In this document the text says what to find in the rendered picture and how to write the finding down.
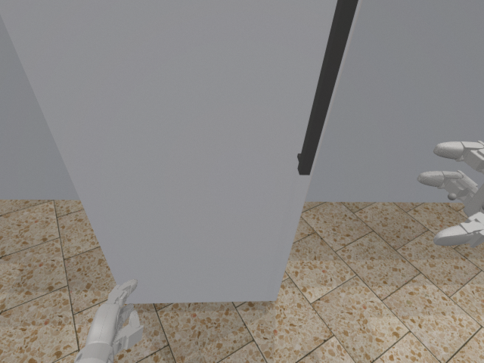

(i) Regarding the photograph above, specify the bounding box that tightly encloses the handle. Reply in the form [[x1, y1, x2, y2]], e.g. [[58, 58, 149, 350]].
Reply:
[[297, 0, 358, 175]]

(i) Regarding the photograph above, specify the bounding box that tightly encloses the robot left hand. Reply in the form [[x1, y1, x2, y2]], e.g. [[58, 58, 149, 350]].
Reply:
[[85, 279, 144, 355]]

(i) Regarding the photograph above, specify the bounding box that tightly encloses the fridge door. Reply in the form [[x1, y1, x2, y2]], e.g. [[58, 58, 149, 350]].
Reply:
[[0, 0, 361, 304]]

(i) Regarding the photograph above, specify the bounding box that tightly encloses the robot left forearm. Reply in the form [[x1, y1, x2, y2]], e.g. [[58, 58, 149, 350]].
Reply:
[[74, 343, 114, 363]]

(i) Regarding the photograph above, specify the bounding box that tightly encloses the robot right hand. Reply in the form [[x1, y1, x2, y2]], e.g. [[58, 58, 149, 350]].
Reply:
[[417, 141, 484, 248]]

